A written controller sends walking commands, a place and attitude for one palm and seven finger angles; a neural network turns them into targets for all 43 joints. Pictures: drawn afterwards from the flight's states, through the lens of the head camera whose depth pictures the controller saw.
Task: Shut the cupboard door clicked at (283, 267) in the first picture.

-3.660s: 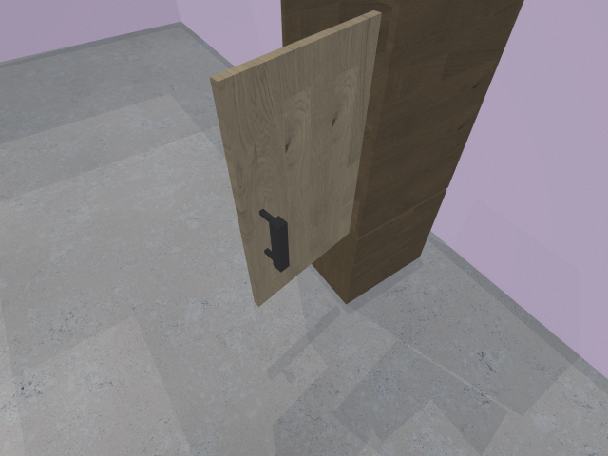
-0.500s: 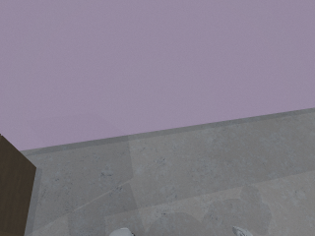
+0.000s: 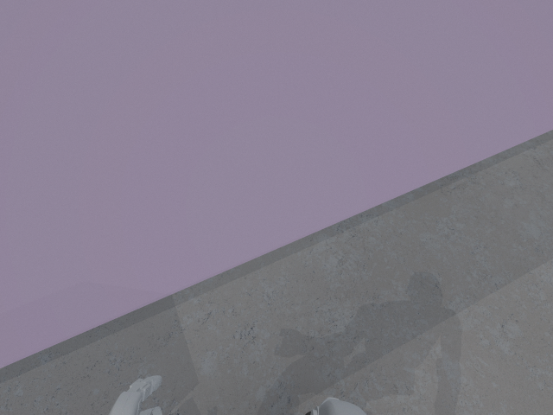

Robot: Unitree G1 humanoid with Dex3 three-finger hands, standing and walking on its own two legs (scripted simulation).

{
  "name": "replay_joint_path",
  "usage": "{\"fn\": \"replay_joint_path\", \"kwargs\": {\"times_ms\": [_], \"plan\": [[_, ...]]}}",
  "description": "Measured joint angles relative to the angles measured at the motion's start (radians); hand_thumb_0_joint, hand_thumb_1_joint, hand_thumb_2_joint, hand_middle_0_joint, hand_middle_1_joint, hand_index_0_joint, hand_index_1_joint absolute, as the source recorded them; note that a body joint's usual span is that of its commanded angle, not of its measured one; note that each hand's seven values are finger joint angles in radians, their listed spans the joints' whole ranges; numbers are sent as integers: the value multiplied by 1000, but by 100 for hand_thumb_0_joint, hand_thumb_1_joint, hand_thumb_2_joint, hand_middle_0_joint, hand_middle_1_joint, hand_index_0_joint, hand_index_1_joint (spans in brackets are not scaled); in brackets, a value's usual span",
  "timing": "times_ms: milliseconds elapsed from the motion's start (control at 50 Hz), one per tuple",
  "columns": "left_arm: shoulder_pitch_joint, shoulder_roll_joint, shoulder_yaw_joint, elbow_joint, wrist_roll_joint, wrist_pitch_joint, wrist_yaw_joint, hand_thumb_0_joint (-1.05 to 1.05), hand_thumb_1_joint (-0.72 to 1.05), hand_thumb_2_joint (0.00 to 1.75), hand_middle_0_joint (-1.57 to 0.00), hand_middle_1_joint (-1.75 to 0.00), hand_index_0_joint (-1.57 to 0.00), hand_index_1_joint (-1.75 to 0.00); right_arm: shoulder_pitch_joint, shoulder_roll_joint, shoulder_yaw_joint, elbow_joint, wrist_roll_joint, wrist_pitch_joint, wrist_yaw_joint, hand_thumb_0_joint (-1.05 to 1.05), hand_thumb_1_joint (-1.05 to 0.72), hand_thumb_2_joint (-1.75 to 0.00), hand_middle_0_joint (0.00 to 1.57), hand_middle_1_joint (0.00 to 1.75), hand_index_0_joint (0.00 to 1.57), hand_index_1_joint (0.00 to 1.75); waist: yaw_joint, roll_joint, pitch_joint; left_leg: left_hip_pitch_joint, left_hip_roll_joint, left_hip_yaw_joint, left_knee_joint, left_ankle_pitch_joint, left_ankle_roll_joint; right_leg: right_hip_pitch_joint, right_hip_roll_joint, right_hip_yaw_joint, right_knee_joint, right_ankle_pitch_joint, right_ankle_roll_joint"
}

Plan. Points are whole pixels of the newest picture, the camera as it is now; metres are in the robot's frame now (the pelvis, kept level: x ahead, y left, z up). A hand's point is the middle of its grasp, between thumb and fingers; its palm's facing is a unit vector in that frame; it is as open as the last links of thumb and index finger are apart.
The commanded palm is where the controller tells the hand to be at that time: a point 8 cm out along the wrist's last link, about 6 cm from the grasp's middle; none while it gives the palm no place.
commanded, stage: walk to a spot facing it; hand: left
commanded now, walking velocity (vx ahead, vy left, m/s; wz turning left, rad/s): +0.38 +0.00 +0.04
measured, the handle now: out of the picture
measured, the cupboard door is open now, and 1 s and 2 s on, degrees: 100 100 100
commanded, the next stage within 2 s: turn to face it in 0.18 s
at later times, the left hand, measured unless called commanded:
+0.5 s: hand (170, 384) +0.19 +0.19 -0.18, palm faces +0.16 -0.97 -0.17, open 7.3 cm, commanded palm none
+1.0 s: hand (188, 320) +0.29 +0.17 -0.14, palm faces +0.42 -0.87 -0.24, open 7.3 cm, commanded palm none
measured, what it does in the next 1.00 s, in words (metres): walks ahead, turning left: left foot, then right foot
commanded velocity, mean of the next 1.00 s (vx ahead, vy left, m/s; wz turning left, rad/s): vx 0.07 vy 0.00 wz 0.49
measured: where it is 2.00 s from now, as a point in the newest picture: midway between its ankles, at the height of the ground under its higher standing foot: (303, 352)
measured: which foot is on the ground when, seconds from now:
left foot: up 0.00-0.36, down 0.38-0.72, up 0.74-1.00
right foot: down 0.00-0.38, up 0.40-0.70, down 0.72-1.00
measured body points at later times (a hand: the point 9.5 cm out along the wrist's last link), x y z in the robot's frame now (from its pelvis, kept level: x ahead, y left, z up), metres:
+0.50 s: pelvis +0.21 +0.02 +0.00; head +0.25 +0.04 +0.45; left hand +0.18 +0.25 -0.16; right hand +0.33 -0.21 -0.14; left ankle +0.28 +0.13 -0.72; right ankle +0.13 -0.10 -0.64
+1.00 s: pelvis +0.30 -0.03 +0.02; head +0.35 -0.02 +0.46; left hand +0.27 +0.22 -0.12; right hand +0.50 -0.24 -0.12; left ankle +0.26 +0.10 -0.68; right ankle +0.31 -0.14 -0.72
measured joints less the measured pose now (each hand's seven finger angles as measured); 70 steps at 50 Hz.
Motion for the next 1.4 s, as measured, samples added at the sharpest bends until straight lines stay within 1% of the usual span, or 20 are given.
{"fn": "replay_joint_path", "kwargs": {"times_ms": [40, 80, 200, 340, 380, 420, 460, 500, 620, 720, 780, 860, 980, 1040, 1080, 1120, 1160, 1220, 1320, 1400], "plan": [[23, -10, -5, 8, -5, -2, 13, 0, 91, 89, -19, -30, -20, -29, -40, 2, -6, -3, 0, 5, -2, 1, -91, -90, 20, 30, 20, 29, -1, 0, -2, -121, -10, -43, 171, 59, 9, 56, 14, -6, -49, -10, 3], [57, -21, -9, 29, -4, -2, 22, 0, 91, 89, -19, -30, -20, -29, -83, 5, -10, -24, -5, 0, -4, 1, -91, -90, 20, 30, 20, 29, -3, -4, -17, -209, -4, -52, 176, 110, 9, 118, 27, -9, -125, 1, 0], [150, -10, -2, 85, -4, -16, 32, -2, 95, 89, -20, -30, -20, -29, -204, 16, -20, -99, -10, -9, 0, 1, -92, -90, 20, 30, 20, 29, 12, -9, -58, -348, 7, -51, -62, 248, -3, 270, 52, -24, -290, 1, -2], [237, -30, -24, 150, -2, -13, 31, -1, 93, 89, -20, -30, -20, -29, -312, -19, -16, -133, -6, -22, 15, 1, -93, -90, 20, 30, 20, 29, 48, -24, -38, -293, -42, -19, -331, 333, 29, 414, 37, -53, -286, -117, 39], [267, -40, -29, 160, -5, -1, 34, 0, 92, 89, -20, -30, -20, -29, -320, -33, -9, -150, -12, -37, 14, 1, -93, -90, 20, 30, 20, 29, 53, -18, -37, -234, -59, -23, -401, 429, 64, 396, 21, -63, -156, -190, 57], [263, -37, -30, 159, -11, 23, 34, 0, 92, 89, -20, -30, -20, -29, -328, -32, -7, -163, -14, -45, 4, 0, -92, -90, 20, 30, 20, 29, 48, -30, -31, -245, -77, -27, -337, 333, 89, 277, 4, -24, 153, -273, 69], [233, -27, -26, 142, -9, 44, 38, 0, 92, 89, -20, -30, -20, -29, -321, -26, -2, -173, -12, -39, -5, 0, -92, -90, 20, 30, 20, 29, 52, -38, -25, -245, -93, -34, -320, 294, 89, 144, 6, 31, 403, -286, 79], [192, -22, -17, 110, -5, 54, 35, 0, 92, 89, -20, -30, -20, -29, -307, -22, 1, -174, -12, -28, -13, 0, -91, -90, 20, 30, 20, 29, 58, -35, -22, -231, -108, -48, -352, 306, 75, 42, -6, 59, 487, -245, 93], [88, -14, -1, -3, -4, 69, 33, 0, 92, 89, -20, -30, -20, -29, -277, -14, 1, -169, -15, 15, -8, 0, -91, -90, 20, 30, 20, 29, 47, -2, -26, -202, -129, -117, -425, 331, 60, -60, -32, 107, 270, -171, 116], [58, 1, 4, -70, -1, 62, 34, 0, 91, 89, -20, -30, -20, -29, -252, -26, -23, -188, -12, 52, 3, 0, -91, -90, 20, 30, 20, 29, 27, 19, -49, -223, -139, -184, -371, 290, 22, 43, -18, 95, -33, -76, 110], [57, -3, -3, -87, 8, 56, 42, 0, 91, 89, -20, -30, -20, -29, -257, -48, -44, -189, -7, 72, 9, 0, -91, -90, 20, 30, 20, 29, 25, 23, -44, -294, -149, -173, -124, 70, 9, 64, -33, 57, -22, -61, 74], [78, -10, -14, -88, 6, 58, 47, 0, 91, 89, -20, -30, -20, -29, -271, -76, -56, -195, -6, 82, 18, 1, -91, -90, 20, 30, 20, 29, 16, 4, -39, -352, -123, -108, 141, 69, -17, 141, -66, -1, -96, -61, 62], [111, -4, -24, -77, 8, 50, 43, 0, 91, 89, -20, -30, -20, -29, -316, -91, -44, -218, -1, 80, 26, 1, -91, -90, 20, 30, 20, 29, 30, -42, -12, -258, -97, -50, -90, 76, -28, 206, -107, -83, -139, -73, 68], [131, 10, -20, -69, 7, 55, 39, 0, 91, 89, -20, -30, -21, -30, -345, -95, -35, -238, 0, 73, 27, 1, -91, -90, 20, 30, 20, 29, 42, -57, 5, -191, -105, -23, -254, 122, -13, 208, -126, -123, -91, -114, 79], [156, 21, -15, -66, 1, 62, 35, 0, 91, 89, -20, -30, -21, -30, -354, -105, -29, -262, -5, 59, 31, 1, -91, -90, 20, 30, 20, 29, 46, -51, -1, -130, -105, -15, -386, 263, 22, 174, -137, -142, 9, -158, 92], [151, 46, -9, -56, -3, 88, 35, 0, 91, 89, -20, -30, -21, -30, -365, -99, -29, -277, -6, 41, 26, 0, -91, -90, 20, 30, 20, 29, 44, -61, 4, -158, -113, -32, -338, 237, 66, 82, -128, -68, 226, -273, 119], [134, 65, 1, -46, -2, 112, 43, 0, 91, 89, -20, -30, -21, -29, -359, -90, -20, -284, -5, 32, 18, 0, -91, -90, 20, 30, 20, 29, 50, -64, 5, -164, -114, -54, -320, 202, 62, 0, -93, 11, 391, -302, 133], [107, 77, 11, -50, -1, 123, 40, 0, 91, 89, -20, -30, -20, -29, -343, -82, -14, -281, -8, 36, 5, 0, -91, -90, 20, 30, 20, 29, 55, -50, 0, -148, -115, -90, -366, 223, 41, -73, -69, 75, 462, -233, 144], [77, 73, 11, -87, -3, 116, 31, 0, 91, 89, -20, -30, -20, -29, -319, -76, -13, -265, -13, 50, 9, 0, -90, -90, 20, 30, 20, 29, 51, -11, -4, -133, -116, -153, -418, 260, 22, -62, -49, 109, 279, -177, 143], [78, 65, 3, -120, -4, 92, 28, 0, 91, 89, -20, -30, -20, -29, -299, -76, -24, -262, -10, 70, 14, 0, -90, -90, 20, 30, 20, 29, 40, 18, -17, -169, -122, -211, -369, 242, -9, 53, -22, 95, -5, -94, 130]]}}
